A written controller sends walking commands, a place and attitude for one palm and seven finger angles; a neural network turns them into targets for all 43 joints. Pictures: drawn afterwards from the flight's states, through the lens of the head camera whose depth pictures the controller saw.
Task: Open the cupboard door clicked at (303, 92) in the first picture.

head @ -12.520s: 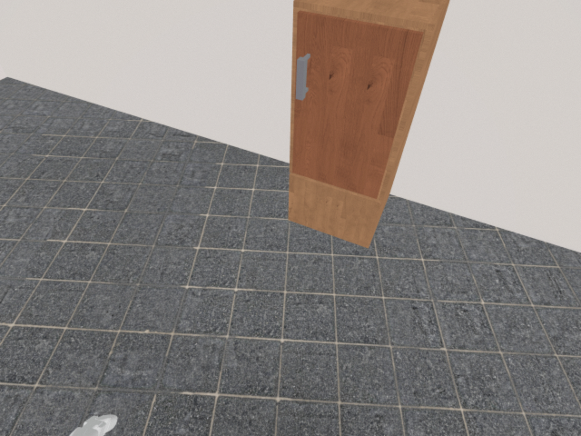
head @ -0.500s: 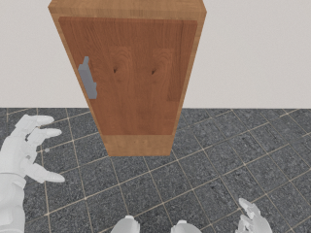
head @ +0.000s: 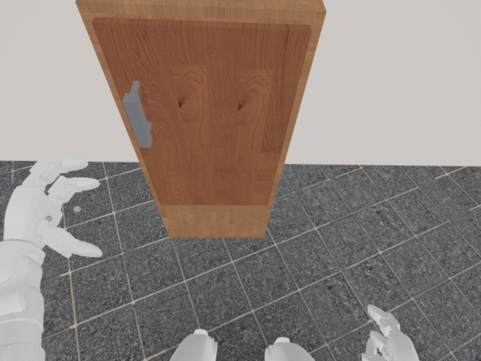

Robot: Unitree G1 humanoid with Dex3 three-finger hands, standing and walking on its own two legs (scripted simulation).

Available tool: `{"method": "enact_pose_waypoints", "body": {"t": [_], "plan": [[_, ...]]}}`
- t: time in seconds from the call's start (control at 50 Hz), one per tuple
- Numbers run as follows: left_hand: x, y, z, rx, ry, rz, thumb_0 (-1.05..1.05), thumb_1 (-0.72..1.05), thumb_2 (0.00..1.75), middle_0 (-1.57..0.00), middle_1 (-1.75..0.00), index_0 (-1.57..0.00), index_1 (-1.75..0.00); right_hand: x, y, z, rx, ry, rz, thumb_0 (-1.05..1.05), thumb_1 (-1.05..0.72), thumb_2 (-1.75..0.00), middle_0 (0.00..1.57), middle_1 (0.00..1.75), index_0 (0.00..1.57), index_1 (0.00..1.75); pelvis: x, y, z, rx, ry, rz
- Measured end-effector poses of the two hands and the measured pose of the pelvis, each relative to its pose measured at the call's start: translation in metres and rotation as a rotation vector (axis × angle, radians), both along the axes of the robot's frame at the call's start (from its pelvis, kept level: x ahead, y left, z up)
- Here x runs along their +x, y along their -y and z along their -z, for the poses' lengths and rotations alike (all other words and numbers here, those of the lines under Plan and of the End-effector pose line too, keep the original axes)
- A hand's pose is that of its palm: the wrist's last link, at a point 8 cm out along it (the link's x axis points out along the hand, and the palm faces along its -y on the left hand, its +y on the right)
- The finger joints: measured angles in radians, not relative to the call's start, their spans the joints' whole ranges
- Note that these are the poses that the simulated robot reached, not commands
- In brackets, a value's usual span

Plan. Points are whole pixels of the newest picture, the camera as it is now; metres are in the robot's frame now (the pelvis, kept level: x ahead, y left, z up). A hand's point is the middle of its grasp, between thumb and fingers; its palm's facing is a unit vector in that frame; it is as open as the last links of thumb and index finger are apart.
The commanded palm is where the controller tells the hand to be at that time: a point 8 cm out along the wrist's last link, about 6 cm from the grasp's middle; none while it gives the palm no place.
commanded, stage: move the hooked fingers beside the handle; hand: left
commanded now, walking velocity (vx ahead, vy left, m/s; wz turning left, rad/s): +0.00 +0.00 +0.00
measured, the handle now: (140, 115) +0.55 +0.24 +0.04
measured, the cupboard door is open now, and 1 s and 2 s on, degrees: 0 0 0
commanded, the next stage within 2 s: none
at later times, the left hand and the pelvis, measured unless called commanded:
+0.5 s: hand (83, 173) +0.39 +0.30 +0.05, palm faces +0.08 -1.00 -0.02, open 14.0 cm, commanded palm +0.37 +0.34 +0.06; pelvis +0.00 +0.02 -0.01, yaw -1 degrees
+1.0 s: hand (88, 150) +0.44 +0.30 +0.05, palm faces +0.07 -1.00 -0.01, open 14.0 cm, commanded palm +0.43 +0.35 +0.05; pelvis -0.01 +0.02 -0.02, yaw -2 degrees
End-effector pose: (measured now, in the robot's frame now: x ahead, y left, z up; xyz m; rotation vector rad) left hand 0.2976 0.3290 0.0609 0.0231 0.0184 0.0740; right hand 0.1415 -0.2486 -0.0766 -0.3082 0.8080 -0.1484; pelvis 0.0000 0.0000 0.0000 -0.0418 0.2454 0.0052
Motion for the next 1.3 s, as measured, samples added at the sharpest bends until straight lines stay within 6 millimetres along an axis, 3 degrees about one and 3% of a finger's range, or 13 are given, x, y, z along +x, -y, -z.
{"method": "enact_pose_waypoints", "body": {"t": [0.24,0.42,0.58,0.84,1.02,1.3], "plan": [[0.032,-0.011,0.0,-0.004,-0.013,-0.006,-0.01,-0.5,0.3,-0.3,-1.2,-0.3,-1.2,-0.03,-0.002,0.008,0.0,-0.095,0.048,0.01,-0.9,-0.9,0.21,0.3,0.21,0.3,0.001,-0.009,0.001,-0.002,-0.027,0.016],[0.059,-0.017,0.01,-0.014,-0.02,-0.007,-0.01,-0.5,0.3,-0.3,-1.2,-0.3,-1.2,-0.049,-0.002,0.016,-0.023,-0.179,0.071,0.01,-0.9,-0.9,0.21,0.3,0.21,0.3,-0.001,-0.013,0.006,-0.01,-0.055,0.016],[0.078,-0.02,0.003,-0.007,0.002,0.001,-0.01,-0.5,0.3,-0.3,-1.2,-0.3,-1.2,-0.063,-0.002,0.017,-0.025,-0.227,0.1,0.01,-0.9,-0.9,0.21,0.3,0.21,0.3,0.0,-0.017,0.006,-0.016,-0.069,0.021],[0.099,-0.029,0.005,-0.001,0.006,-0.015,-0.01,-0.5,0.3,-0.3,-1.2,-0.3,-1.2,-0.085,0.003,0.023,-0.046,-0.314,0.121,0.01,-0.9,-0.9,0.21,0.3,0.21,0.3,-0.004,-0.017,0.012,-0.023,-0.094,0.023],[0.123,-0.027,0.007,-0.012,-0.023,-0.001,-0.01,-0.5,0.3,-0.3,-1.2,-0.3,-1.2,-0.104,0.007,0.028,-0.06,-0.378,0.146,0.01,-0.9,-0.9,0.21,0.3,0.21,0.3,-0.008,-0.015,0.017,-0.027,-0.117,0.023],[0.157,-0.041,0.005,-0.001,-0.033,-0.005,-0.01,-0.5,0.3,-0.3,-1.2,-0.3,-1.2,-0.139,0.01,0.034,-0.079,-0.504,0.193,0.01,-0.9,-0.9,0.21,0.3,0.21,0.3,-0.011,-0.015,0.026,-0.038,-0.171,0.033]]}}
